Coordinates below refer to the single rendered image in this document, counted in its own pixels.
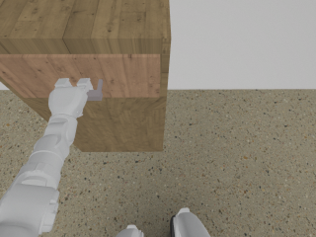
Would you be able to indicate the robot left shin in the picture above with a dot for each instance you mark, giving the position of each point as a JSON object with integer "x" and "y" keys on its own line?
{"x": 131, "y": 226}

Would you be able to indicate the cabinet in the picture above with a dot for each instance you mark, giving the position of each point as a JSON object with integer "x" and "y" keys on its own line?
{"x": 115, "y": 124}

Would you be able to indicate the handle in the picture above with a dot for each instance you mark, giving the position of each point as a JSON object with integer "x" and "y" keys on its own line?
{"x": 96, "y": 95}

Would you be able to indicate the left robot forearm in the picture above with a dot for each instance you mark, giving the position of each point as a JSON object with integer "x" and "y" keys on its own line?
{"x": 46, "y": 161}

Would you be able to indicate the left robot hand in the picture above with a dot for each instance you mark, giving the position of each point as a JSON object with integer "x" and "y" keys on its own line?
{"x": 70, "y": 100}

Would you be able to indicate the robot right shin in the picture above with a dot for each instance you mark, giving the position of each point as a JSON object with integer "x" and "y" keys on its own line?
{"x": 182, "y": 210}

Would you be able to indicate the left robot upper arm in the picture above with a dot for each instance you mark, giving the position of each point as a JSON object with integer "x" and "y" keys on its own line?
{"x": 28, "y": 211}

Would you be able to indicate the drawer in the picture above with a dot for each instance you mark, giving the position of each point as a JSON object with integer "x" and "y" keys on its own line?
{"x": 135, "y": 75}

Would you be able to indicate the robot shin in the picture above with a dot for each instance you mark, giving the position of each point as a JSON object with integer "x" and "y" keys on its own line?
{"x": 131, "y": 226}
{"x": 182, "y": 210}

